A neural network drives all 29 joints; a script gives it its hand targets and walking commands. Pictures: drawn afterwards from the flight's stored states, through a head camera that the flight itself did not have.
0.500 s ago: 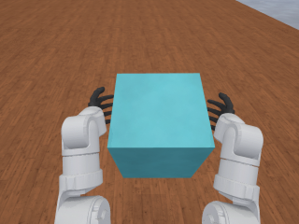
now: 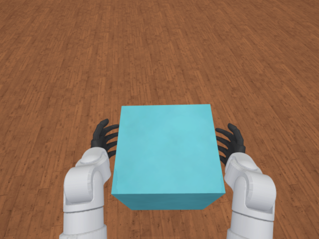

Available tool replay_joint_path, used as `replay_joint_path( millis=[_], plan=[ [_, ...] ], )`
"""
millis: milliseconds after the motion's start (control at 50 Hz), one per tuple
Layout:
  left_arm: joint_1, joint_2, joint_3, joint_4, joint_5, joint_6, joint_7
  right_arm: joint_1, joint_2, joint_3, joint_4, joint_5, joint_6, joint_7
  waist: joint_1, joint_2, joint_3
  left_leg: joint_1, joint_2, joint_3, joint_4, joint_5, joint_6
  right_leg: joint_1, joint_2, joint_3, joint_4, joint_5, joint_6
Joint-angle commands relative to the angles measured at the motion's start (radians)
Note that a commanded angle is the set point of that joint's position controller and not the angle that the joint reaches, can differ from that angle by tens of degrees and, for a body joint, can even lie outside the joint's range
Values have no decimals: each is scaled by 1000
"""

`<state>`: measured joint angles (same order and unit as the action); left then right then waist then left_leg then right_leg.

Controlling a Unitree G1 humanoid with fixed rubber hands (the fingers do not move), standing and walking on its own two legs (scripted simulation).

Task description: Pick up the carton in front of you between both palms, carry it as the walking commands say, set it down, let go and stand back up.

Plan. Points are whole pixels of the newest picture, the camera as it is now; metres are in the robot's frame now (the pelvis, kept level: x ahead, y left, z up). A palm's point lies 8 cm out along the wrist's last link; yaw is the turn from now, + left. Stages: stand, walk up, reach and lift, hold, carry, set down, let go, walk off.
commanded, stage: carry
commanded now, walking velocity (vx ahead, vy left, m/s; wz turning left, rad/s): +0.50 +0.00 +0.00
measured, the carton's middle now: (166, 163) +0.33 +0.00 +0.01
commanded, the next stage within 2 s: none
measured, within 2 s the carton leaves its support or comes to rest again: neither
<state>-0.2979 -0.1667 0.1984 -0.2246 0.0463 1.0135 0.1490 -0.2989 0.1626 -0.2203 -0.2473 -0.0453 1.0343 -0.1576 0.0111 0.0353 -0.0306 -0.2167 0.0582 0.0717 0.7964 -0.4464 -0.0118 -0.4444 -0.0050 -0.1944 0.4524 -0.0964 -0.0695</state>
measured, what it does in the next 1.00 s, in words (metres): walks ahead: left foot, then right foot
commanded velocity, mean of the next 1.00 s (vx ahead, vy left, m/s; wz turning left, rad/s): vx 0.47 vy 0.00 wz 0.00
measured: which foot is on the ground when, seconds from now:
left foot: up 0.00-0.36, down 0.38-0.94, up 0.96-1.00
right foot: down 0.00-0.42, up 0.44-0.88, down 0.90-1.00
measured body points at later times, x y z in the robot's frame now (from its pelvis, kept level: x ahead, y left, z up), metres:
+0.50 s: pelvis +0.32 +0.05 +0.00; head +0.27 +0.07 +0.45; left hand +0.56 +0.20 +0.07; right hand +0.55 -0.10 +0.08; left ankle +0.39 +0.13 -0.73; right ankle +0.17 -0.07 -0.65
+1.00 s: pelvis +0.62 +0.01 +0.00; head +0.60 -0.01 +0.45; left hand +0.86 +0.16 +0.08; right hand +0.87 -0.14 +0.07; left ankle +0.44 +0.13 -0.66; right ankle +0.70 -0.08 -0.73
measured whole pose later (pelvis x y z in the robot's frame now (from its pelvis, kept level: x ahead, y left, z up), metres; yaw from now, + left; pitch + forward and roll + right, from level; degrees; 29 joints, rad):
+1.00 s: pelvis +0.62 +0.01 +0.00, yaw +1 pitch +3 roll +0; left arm 0.03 -0.13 0.04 -0.45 0.02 1.16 0.15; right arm 0.05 0.13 -0.06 -0.49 -0.01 1.18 -0.17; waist 0.01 0.04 -0.13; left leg -0.23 0.08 0.08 1.00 -0.46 -0.02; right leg -0.44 -0.06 -0.25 0.54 -0.16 -0.08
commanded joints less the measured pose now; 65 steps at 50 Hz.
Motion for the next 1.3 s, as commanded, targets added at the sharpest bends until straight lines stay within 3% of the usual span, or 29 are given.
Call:
replay_joint_path(
  millis=[0,20,40,60,160,220,300,360,380,400,420,440,480,540,620,720,820,860,880,900,920,940,960,980,1000,1020,1160,1220,1280],
  plan=[
    [-292,-786,-639,-171,-192,41,-8,-347,805,691,-164,211,32,19,17,-232,-548,-564,-23,-59,404,-57,9,914,-401,568,-99,337,-163],
    [-275,-811,-645,-221,-200,45,-16,-327,835,704,-196,228,35,26,19,-112,-512,-557,7,-67,356,-4,14,854,-387,496,-110,382,-132],
    [-268,-829,-657,-273,-210,48,-25,-294,858,714,-222,235,35,31,17,-74,-466,-535,32,-68,280,42,11,775,-367,430,-139,364,-101],
    [-275,-845,-667,-315,-223,48,-34,-280,881,722,-245,244,36,37,15,-93,-451,-487,42,-63,201,74,4,717,-343,377,-170,311,-76],
    [-156,-804,-704,-438,-269,67,-60,-138,859,745,-373,238,46,31,9,-178,-366,-421,24,33,-44,206,-26,593,-268,198,-227,203,-72],
    [-50,-714,-701,-445,-255,99,-59,-36,776,736,-394,210,81,23,12,-194,-277,-357,9,88,-198,319,-24,522,-246,137,-245,237,-45],
    [-19,-589,-684,-437,-231,145,-42,-2,647,709,-382,191,127,15,13,-203,-173,-260,1,131,-297,400,11,457,-244,101,-216,217,-9],
    [-25,-530,-679,-425,-225,170,-25,36,578,672,-344,181,147,4,-17,-127,-217,97,-48,192,-319,271,29,280,-176,1,81,239,40],
    [-30,-511,-675,-424,-223,179,-20,46,551,654,-336,175,151,-1,-38,15,-248,248,114,-71,-407,118,66,108,-114,-16,323,80,83],
    [-44,-501,-677,-439,-224,186,-14,26,538,645,-320,176,150,-7,-44,284,-319,448,357,-523,-548,-13,205,-177,-1,20,628,-252,121],
    [-61,-505,-687,-426,-229,188,-14,40,564,643,-310,188,147,-6,-40,263,-299,401,382,-613,-604,105,233,-260,-24,147,775,-408,96],
    [-74,-552,-693,-402,-231,182,-18,9,598,651,-322,195,141,1,-38,178,-294,335,365,-524,-591,188,229,-265,-76,188,835,-388,71],
    [-78,-639,-688,-353,-221,158,-33,-67,678,688,-330,214,119,26,-29,4,-283,183,318,-354,-597,146,178,-219,-147,216,765,-250,51],
    [-90,-729,-684,-311,-195,118,-44,-142,746,732,-330,246,83,55,-17,61,-267,62,260,-173,-672,42,128,-149,-143,165,595,-141,64],
    [-70,-746,-679,-310,-172,85,-34,-120,741,746,-322,257,58,64,-21,65,-235,131,249,-100,-721,108,149,-211,-139,115,356,-38,96],
    [-39,-684,-694,-375,-196,89,-18,-40,679,722,-353,239,64,39,-29,71,-190,224,205,0,-693,274,136,-210,-112,57,164,88,95],
    [-15,-578,-691,-415,-215,125,-6,22,593,684,-364,203,97,6,-34,106,-127,313,197,47,-604,508,120,-161,-81,2,38,55,60],
    [0,-549,-678,-416,-217,135,-4,18,574,681,-374,199,108,-1,-22,120,-162,304,181,95,-464,700,95,-4,-34,-58,-5,-2,42],
    [16,-543,-670,-408,-218,138,-3,14,569,684,-381,200,114,-4,-6,85,-214,239,147,149,-310,775,69,177,7,-94,-31,-39,37],
    [30,-542,-661,-402,-215,140,-2,12,556,687,-384,203,119,-7,12,17,-297,86,118,159,-107,641,35,419,-67,15,-23,-101,25],
    [21,-535,-648,-396,-211,138,-1,2,558,710,-420,211,126,-4,24,-249,-397,-230,12,134,219,383,-26,678,-348,481,-113,-267,-106],
    [44,-556,-653,-382,-221,135,-4,-14,563,723,-429,222,130,1,25,-379,-377,-443,-78,57,380,-22,-29,735,-426,715,-236,-140,-159],
    [23,-585,-656,-407,-225,132,-14,-18,610,742,-404,234,124,7,14,-289,-353,-496,-17,-34,492,-38,2,700,-424,595,-201,75,-155],
    [5,-628,-669,-403,-233,123,-25,-26,652,743,-393,235,116,17,14,-196,-354,-493,17,-54,502,-13,23,647,-402,489,-164,249,-139],
    [-21,-666,-684,-413,-237,111,-36,-34,698,749,-381,237,105,27,9,-104,-338,-454,55,-66,435,40,29,562,-379,393,-162,327,-103],
    [-49,-697,-698,-425,-242,99,-47,-39,736,752,-371,235,92,36,4,-73,-330,-404,80,-65,339,89,26,494,-353,310,-186,311,-68],
    [-16,-686,-730,-460,-268,69,-71,7,747,764,-410,204,54,24,1,-209,-295,-237,7,73,-127,263,-12,392,-254,40,-173,447,-43],
    [28,-629,-713,-461,-248,87,-54,22,682,757,-426,210,75,17,7,-203,-281,-168,-9,93,-234,402,-14,387,-240,18,-126,444,-16],
    [34,-565,-690,-441,-221,116,-32,47,605,727,-405,204,105,14,-8,-128,-241,16,11,115,-454,621,-14,315,-189,-8,16,259,58]
  ],
)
